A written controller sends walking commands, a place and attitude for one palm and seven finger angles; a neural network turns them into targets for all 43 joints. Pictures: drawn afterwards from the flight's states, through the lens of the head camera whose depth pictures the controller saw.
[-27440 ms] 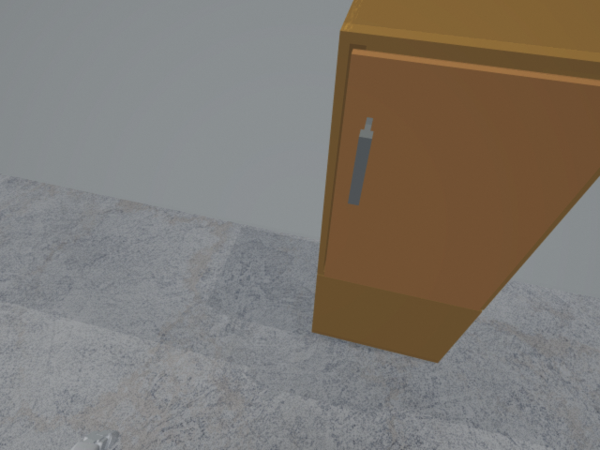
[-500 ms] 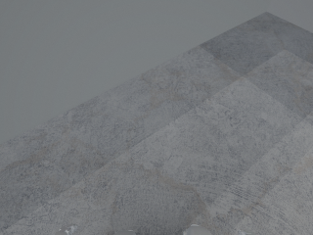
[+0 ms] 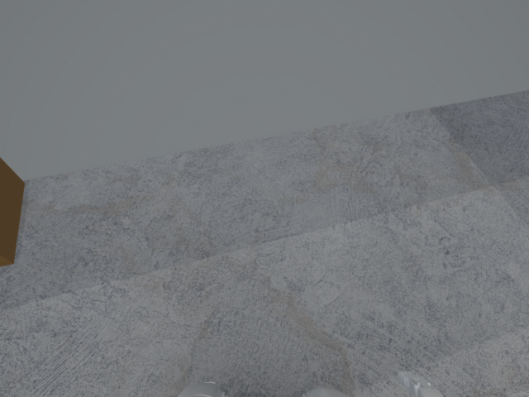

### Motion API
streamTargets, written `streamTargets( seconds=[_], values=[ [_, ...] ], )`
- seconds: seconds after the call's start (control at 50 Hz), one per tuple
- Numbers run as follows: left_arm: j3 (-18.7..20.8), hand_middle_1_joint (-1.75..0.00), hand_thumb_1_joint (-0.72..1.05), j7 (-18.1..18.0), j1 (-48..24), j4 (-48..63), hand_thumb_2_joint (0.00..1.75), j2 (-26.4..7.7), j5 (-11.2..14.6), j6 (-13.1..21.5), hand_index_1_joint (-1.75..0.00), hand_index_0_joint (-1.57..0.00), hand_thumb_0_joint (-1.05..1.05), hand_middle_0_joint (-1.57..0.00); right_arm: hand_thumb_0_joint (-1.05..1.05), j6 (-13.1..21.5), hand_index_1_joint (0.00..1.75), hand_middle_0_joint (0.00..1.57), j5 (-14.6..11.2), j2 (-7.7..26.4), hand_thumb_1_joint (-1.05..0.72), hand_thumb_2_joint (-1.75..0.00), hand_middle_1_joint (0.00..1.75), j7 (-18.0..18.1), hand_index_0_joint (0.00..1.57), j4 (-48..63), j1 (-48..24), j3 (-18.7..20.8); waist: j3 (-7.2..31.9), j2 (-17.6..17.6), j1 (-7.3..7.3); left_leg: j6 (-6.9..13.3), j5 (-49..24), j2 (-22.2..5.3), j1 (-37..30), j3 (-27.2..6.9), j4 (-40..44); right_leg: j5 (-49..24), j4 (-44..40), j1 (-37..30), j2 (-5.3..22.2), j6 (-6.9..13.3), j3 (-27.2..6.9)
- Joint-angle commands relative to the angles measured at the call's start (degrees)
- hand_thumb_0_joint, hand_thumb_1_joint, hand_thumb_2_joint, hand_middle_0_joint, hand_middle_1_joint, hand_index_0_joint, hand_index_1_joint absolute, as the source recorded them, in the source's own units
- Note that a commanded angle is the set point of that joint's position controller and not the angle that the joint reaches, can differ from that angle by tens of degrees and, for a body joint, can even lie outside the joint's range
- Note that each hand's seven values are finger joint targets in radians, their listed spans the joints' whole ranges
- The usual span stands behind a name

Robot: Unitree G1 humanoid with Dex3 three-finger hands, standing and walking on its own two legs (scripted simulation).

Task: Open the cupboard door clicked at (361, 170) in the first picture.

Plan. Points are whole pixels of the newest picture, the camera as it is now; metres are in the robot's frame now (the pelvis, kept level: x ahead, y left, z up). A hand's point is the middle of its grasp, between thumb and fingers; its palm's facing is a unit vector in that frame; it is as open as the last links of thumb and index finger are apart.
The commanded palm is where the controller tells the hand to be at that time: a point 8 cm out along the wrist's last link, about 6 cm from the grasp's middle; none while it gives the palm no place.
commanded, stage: turn to face it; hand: left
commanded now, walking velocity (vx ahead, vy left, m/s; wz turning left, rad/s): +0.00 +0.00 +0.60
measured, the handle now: out of the picture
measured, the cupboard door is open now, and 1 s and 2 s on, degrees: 45 45 45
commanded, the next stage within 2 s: take the last steps up to it in 1.72 s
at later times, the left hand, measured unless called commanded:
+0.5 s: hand out of the picture +0.06 +0.15 -0.14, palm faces +0.29 -0.92 -0.26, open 7.4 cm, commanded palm none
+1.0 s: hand out of the picture +0.03 +0.17 -0.14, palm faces +0.57 -0.76 -0.32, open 7.4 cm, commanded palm none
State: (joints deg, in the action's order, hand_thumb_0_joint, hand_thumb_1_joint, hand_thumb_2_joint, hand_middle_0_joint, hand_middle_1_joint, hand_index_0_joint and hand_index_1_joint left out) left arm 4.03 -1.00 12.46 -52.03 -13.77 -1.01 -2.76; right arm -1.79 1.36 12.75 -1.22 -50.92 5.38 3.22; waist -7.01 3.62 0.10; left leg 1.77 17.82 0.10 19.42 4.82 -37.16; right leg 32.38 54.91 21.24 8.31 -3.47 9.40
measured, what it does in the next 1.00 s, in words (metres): steps on the spot, turning left: right foot, then left foot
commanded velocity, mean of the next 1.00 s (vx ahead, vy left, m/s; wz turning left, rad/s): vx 0.00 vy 0.00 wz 0.60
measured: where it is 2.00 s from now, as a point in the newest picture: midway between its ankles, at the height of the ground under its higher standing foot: outside the picture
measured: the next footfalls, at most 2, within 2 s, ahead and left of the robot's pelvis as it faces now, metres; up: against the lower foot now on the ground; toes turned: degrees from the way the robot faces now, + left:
right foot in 0.30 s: +0.07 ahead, -0.16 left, +0.00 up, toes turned +7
left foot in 0.64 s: +0.03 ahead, +0.09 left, +0.00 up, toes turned +29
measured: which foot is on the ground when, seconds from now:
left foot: down 0.00-0.30, up 0.32-0.62, down 0.64-0.98, up 1.00-1.00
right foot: up 0.00-0.28, down 0.30-0.64, up 0.66-0.96, down 0.98-1.00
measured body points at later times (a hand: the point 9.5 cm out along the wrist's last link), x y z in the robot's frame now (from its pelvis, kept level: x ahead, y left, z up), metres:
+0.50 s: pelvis +0.03 -0.06 +0.02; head +0.09 -0.05 +0.46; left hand +0.04 +0.20 -0.12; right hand +0.18 -0.29 -0.13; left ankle -0.03 +0.07 -0.65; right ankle +0.03 -0.16 -0.72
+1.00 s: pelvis +0.07 -0.07 +0.00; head +0.12 -0.06 +0.45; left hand +0.00 +0.21 -0.11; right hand +0.28 -0.23 -0.15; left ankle -0.01 +0.06 -0.71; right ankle +0.13 -0.16 -0.72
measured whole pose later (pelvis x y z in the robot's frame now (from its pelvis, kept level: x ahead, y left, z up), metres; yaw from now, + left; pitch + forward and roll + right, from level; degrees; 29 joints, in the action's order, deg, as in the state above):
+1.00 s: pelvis +0.07 -0.07 +0.00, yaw +36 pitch +2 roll +1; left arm 3.8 -0.7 9.1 -48.6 -13.4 -1.2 -0.8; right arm -3.4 1.2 13.6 -0.5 -52.5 9.2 4.2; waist -5.1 -1.9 -0.6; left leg -2.0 21.4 1.0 21.6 -5.8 -39.4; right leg 19.1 36.3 18.5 2.7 -0.1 3.4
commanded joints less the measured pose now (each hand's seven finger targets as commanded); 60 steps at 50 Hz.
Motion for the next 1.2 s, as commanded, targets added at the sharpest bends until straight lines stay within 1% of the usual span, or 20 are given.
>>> streamTargets(
  seconds=[0.0, 0.06, 0.22, 0.24, 0.28, 0.32, 0.38, 0.5, 0.58, 0.6, 0.62, 0.64, 0.68, 0.72, 0.9, 0.92, 0.96, 0.98, 1.04, 1.18],
  values=[
    [1.3, -0.30, 0.90, 0.1, -5.5, 6.4, 0.90, -4.7, 0.0, 1.5, -0.30, -0.20, 0.00, -0.20, 0.00, 0.8, 0.30, 0.20, 0.1, 12.6, -0.90, -0.90, 0.30, 2.1, 0.20, 2.2, 6.3, 3.3, 10.2, -14.0, -2.94, 9.3, -27.6, -17.3, -11.7, -20.9, 16.3, -4.7, 13.7, 13.2, -1.0, -1.4, -9.9],
    [1.2, -0.30, 0.90, 0.7, -2.4, 5.0, 0.90, -4.4, 0.0, 1.2, -0.30, -0.20, 0.00, -0.20, 0.00, 1.3, 0.30, 0.20, 0.0, 11.5, -0.90, -0.90, 0.30, 2.0, 0.20, 2.6, 4.1, 2.8, 10.7, -11.4, -0.78, 7.3, -25.4, -13.4, -10.8, -16.3, 16.5, -8.5, 7.4, 9.5, -2.6, -1.6, -8.9],
    [1.0, -0.30, 0.90, 0.4, 0.9, 5.4, 0.90, -4.2, 0.4, 2.2, -0.30, -0.20, 0.00, -0.20, 0.00, 0.1, 0.30, 0.20, 0.0, 12.3, -0.90, -0.90, 0.30, 1.5, 0.20, 3.2, 1.8, 3.9, 10.5, -12.4, 0.91, 4.9, -20.4, -10.0, -2.1, -19.9, 11.2, -14.8, -22.0, -8.7, -7.6, -0.6, -5.4],
    [1.5, -0.30, 0.90, 0.1, 3.6, 5.0, 0.90, -6.1, 0.2, 2.9, -0.30, -0.20, 0.00, -0.20, 0.00, 0.2, 0.30, 0.20, -0.5, 10.9, -0.90, -0.90, 0.30, 1.3, 0.20, 3.7, 1.1, 3.8, 11.4, -9.2, 2.44, 2.5, -15.7, -7.3, 2.0, -18.7, 7.2, -20.1, -30.8, -15.9, -5.5, 0.0, -7.5],
    [2.7, -0.30, 0.90, -0.7, 5.6, 5.0, 0.90, -14.5, -0.9, 3.4, -0.30, -0.20, 0.00, -0.20, 0.00, 0.2, 0.30, 0.20, -0.8, 5.9, -0.90, -0.90, 0.30, 0.7, 0.20, 5.9, 1.0, 3.1, 11.2, 14.9, 3.72, -4.0, 19.1, 3.9, 15.9, -6.1, -20.4, -29.8, -39.3, -19.8, 21.0, 11.1, -30.3],
    [1.7, -0.30, 0.90, -1.2, 1.2, 5.6, 0.90, -10.2, -0.4, 3.5, -0.30, -0.20, 0.00, -0.20, 0.00, -0.8, 0.30, 0.20, -0.5, 6.8, -0.90, -0.90, 0.30, 0.6, 0.20, 4.2, 0.4, 3.4, 7.5, 12.1, 1.23, -4.0, 14.0, -0.6, 16.4, -8.9, -35.0, -31.7, -37.3, -12.7, 16.8, 12.5, -25.0],
    [0.8, -0.30, 0.90, -1.2, -2.6, 6.6, 0.90, -6.9, -0.4, 3.5, -0.30, -0.20, 0.00, -0.20, 0.00, -1.5, 0.30, 0.20, -0.5, 4.6, -0.90, -0.90, 0.30, -0.4, 0.20, 2.6, 1.4, 2.4, 6.8, 8.2, -0.96, -5.5, 7.6, -2.0, 13.7, -5.2, -31.2, -41.8, -34.3, -12.9, 10.7, 9.5, -9.8],
    [2.0, -0.30, 0.90, -1.0, 3.6, 4.0, 0.90, -10.0, -0.8, 3.6, -0.30, -0.20, 0.00, -0.20, 0.00, -0.7, 0.30, 0.20, -0.9, 2.7, -0.90, -0.90, 0.30, -0.9, 0.20, 3.6, -2.9, 1.1, 9.1, 7.7, 2.49, -5.0, 8.6, -0.8, 7.5, 0.9, -8.9, -53.2, -29.4, -20.2, 12.5, 9.3, -5.1],
    [2.7, -0.30, 0.90, -0.3, 1.9, 3.9, 0.90, -10.5, 0.0, 3.3, -0.30, -0.20, 0.00, -0.20, 0.00, 0.1, 0.30, 0.20, -0.6, 5.3, -0.90, -0.90, 0.30, -0.6, 0.20, 2.7, 3.7, 1.8, 11.5, 4.5, -1.66, -3.1, -4.6, 0.2, -7.5, 2.2, 9.8, -47.7, -18.5, -13.7, 11.6, 4.9, 0.1],
    [2.4, -0.30, 0.90, 0.0, 1.9, 5.1, 0.90, -8.6, 0.4, 2.9, -0.30, -0.20, 0.00, -0.20, 0.00, 0.6, 0.30, 0.20, -0.1, 10.1, -0.90, -0.90, 0.30, -0.3, 0.20, 2.0, 7.3, 3.0, 14.6, -6.3, -3.69, 0.5, -17.6, -7.7, -18.7, -7.6, 12.6, -34.4, -7.9, -2.8, 7.8, 1.5, 2.2],
    [1.0, -0.30, 0.90, 0.5, -0.6, 7.8, 0.90, -4.3, 0.7, 2.7, -0.30, -0.20, 0.00, -0.20, 0.00, 0.6, 0.30, 0.20, 0.2, 16.7, -0.90, -0.90, 0.30, 0.2, 0.20, 1.6, 11.9, 4.7, 15.5, -23.4, -6.40, 10.5, -40.6, -23.7, -24.4, -29.2, 14.7, 5.8, 5.6, 12.6, -0.5, -2.2, 1.3],
    [0.5, -0.30, 0.90, -0.1, -5.3, 10.1, 0.90, -5.3, -0.1, 1.9, -0.30, -0.20, 0.00, -0.20, 0.00, 0.2, 0.30, 0.20, -0.1, 17.6, -0.90, -0.90, 0.30, 0.6, 0.20, 0.5, 15.2, 4.6, 14.1, -14.0, -7.37, 13.3, -37.5, -26.2, -20.2, -28.5, 13.8, 7.2, 10.9, 13.3, -0.5, -1.0, -5.5],
    [1.1, -0.30, 0.90, -0.2, -6.1, 8.0, 0.90, -4.5, 0.1, 1.8, -0.30, -0.20, 0.00, -0.20, 0.00, 0.8, 0.30, 0.20, 0.1, 14.4, -0.90, -0.90, 0.30, 1.9, 0.20, 1.6, 10.4, 4.0, 12.9, -17.8, -5.12, 10.9, -32.1, -19.8, -16.1, -24.8, 14.8, 0.2, 14.0, 15.0, -0.8, -1.2, -9.3],
    [1.4, -0.30, 0.90, 0.4, -3.6, 5.8, 0.90, -4.7, 0.0, 1.3, -0.30, -0.20, 0.00, -0.20, 0.00, 1.0, 0.30, 0.20, 0.1, 12.0, -0.90, -0.90, 0.30, 2.1, 0.20, 2.8, 5.0, 3.1, 10.7, -13.7, -1.86, 7.8, -27.5, -14.9, -11.3, -18.6, 15.9, -6.5, 12.7, 11.7, -1.5, -1.3, -9.5],
    [1.1, -0.30, 0.90, 0.5, 2.3, 5.1, 0.90, -4.2, 0.3, 2.2, -0.30, -0.20, 0.00, -0.20, 0.00, 0.0, 0.30, 0.20, 0.1, 12.1, -0.90, -0.90, 0.30, 1.5, 0.20, 3.8, 0.5, 3.8, 10.6, -12.4, 1.30, 5.0, -18.2, -10.0, -1.5, -19.5, 11.3, -14.0, -21.0, -8.7, -7.5, -0.5, -5.4],
    [1.5, -0.30, 0.90, 0.2, 4.6, 4.7, 0.90, -5.9, 0.2, 2.8, -0.30, -0.20, 0.00, -0.20, 0.00, 0.0, 0.30, 0.20, -0.4, 10.8, -0.90, -0.90, 0.30, 1.3, 0.20, 4.2, 0.0, 3.7, 11.1, -8.3, 2.58, 2.5, -13.8, -7.1, 2.9, -18.4, 7.2, -19.2, -29.9, -15.6, -5.5, -0.1, -6.7],
    [2.8, -0.30, 0.90, -0.6, 6.3, 5.0, 0.90, -14.6, -0.9, 3.4, -0.30, -0.20, 0.00, -0.20, 0.00, 0.1, 0.30, 0.20, -0.8, 6.1, -0.90, -0.90, 0.30, 0.6, 0.20, 6.3, -0.7, 3.0, 10.4, 15.3, 4.18, -4.0, 18.5, 4.0, 16.0, -6.1, -20.2, -27.7, -40.0, -19.0, 20.6, 10.9, -30.9],
    [2.1, -0.30, 0.90, -1.1, 4.6, 5.1, 0.90, -11.5, -0.4, 3.8, -0.30, -0.20, 0.00, -0.20, 0.00, -0.5, 0.30, 0.20, -0.3, 8.1, -0.90, -0.90, 0.30, 0.6, 0.20, 4.9, -0.4, 3.4, 8.7, 14.1, 2.84, -3.4, 16.3, 0.6, 15.5, -10.1, -30.2, -29.0, -39.3, -13.7, 19.5, 12.4, -29.4],
    [0.8, -0.30, 0.90, -1.1, -2.5, 6.6, 0.90, -6.9, -0.3, 3.5, -0.30, -0.20, 0.00, -0.20, 0.00, -1.5, 0.30, 0.20, -0.5, 5.3, -0.90, -0.90, 0.30, -0.4, 0.20, 2.5, 1.3, 2.9, 6.6, 7.8, -1.26, -5.1, 6.9, -1.7, 14.4, -7.1, -35.3, -36.7, -35.6, -11.3, 11.1, 9.6, -12.8],
    [2.0, -0.30, 0.90, -1.0, 4.4, 3.8, 0.90, -9.3, -0.6, 3.7, -0.30, -0.20, 0.00, -0.20, 0.00, -0.8, 0.30, 0.20, -0.8, 2.5, -0.90, -0.90, 0.30, -0.8, 0.20, 3.0, -3.3, 1.1, 8.8, 6.9, 2.60, -5.2, 8.3, -1.0, 8.6, 0.5, -10.4, -53.8, -30.0, -21.3, 12.7, 9.4, -4.4]
  ],
)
